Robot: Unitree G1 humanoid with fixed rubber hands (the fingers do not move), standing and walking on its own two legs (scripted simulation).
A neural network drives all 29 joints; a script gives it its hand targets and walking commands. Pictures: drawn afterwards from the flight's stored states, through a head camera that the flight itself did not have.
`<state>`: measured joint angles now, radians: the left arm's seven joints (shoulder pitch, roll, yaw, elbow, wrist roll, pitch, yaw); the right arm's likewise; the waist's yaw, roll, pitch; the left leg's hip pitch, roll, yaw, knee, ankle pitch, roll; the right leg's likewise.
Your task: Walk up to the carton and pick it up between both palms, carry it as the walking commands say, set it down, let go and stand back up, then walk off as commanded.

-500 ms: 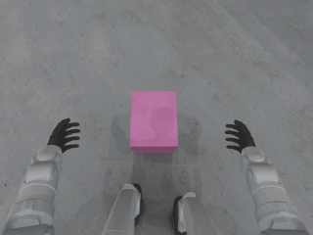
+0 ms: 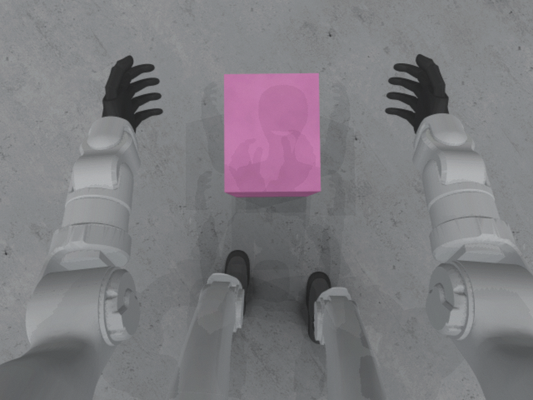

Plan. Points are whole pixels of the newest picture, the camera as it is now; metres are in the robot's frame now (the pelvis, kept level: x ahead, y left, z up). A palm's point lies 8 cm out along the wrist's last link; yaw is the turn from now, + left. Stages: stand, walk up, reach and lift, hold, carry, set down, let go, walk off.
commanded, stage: reach and lift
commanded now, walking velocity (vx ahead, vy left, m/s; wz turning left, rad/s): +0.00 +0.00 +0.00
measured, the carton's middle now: (271, 144) +0.53 +0.04 -0.53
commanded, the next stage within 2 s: none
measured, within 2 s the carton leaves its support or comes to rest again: neither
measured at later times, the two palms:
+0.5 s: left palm (150, 108) +0.50 +0.23 -0.18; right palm (399, 107) +0.53 -0.16 -0.18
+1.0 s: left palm (186, 134) +0.50 +0.22 -0.37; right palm (361, 138) +0.52 -0.15 -0.37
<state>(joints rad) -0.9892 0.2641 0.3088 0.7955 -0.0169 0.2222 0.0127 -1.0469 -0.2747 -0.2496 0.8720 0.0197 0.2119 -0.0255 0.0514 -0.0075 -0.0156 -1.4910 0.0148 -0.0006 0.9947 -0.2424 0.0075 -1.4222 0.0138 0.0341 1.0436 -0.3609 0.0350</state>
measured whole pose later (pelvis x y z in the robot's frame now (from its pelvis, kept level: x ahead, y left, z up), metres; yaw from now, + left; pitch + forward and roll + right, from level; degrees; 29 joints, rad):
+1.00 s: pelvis -0.04 -0.01 -0.18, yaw -2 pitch +37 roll -1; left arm -1.44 0.44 0.23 0.74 -0.19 0.25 0.10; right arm -1.48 -0.39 -0.09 0.73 0.21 0.29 -0.18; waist 0.06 -0.02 0.53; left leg -1.97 -0.01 -0.06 1.81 -0.48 -0.04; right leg -1.89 0.08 0.04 1.86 -0.61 0.05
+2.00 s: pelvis -0.06 -0.01 -0.29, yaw -3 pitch +35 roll +1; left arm -1.57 0.43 0.13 1.16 -0.27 0.09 0.09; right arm -1.65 -0.37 0.02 1.13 0.22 0.15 -0.15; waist 0.08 -0.03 0.52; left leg -2.24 0.03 -0.03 2.13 -0.50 -0.04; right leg -2.19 0.07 0.04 2.21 -0.63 0.03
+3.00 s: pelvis -0.05 -0.01 -0.30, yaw -4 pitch +34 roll +1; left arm -1.52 0.37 0.19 0.99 -0.18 0.22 0.09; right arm -1.58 -0.27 -0.16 0.99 0.07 0.23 -0.13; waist 0.10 -0.03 0.53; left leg -2.22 0.02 -0.03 2.19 -0.55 -0.04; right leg -2.17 0.11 0.05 2.25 -0.67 0.05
